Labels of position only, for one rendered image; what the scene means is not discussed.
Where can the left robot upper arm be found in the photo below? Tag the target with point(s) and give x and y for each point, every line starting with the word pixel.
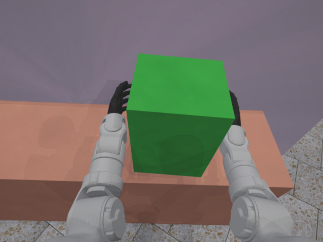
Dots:
pixel 98 219

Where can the right robot forearm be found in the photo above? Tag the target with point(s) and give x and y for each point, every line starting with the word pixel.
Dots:
pixel 240 169

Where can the robot left hand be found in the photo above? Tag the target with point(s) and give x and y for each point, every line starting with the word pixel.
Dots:
pixel 117 100

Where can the pedestal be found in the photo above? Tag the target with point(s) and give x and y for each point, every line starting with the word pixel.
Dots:
pixel 46 150

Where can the robot right hand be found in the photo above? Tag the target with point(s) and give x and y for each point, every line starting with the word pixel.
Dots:
pixel 235 105

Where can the right robot upper arm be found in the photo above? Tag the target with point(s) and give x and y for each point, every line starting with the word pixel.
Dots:
pixel 255 219

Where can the left robot forearm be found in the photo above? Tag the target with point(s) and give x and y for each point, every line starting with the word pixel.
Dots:
pixel 105 173

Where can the carton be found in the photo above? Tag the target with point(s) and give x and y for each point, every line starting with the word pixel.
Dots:
pixel 179 111

